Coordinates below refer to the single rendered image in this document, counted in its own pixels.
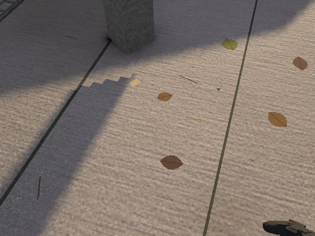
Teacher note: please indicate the robot right hand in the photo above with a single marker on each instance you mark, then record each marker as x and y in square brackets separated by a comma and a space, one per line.
[287, 228]

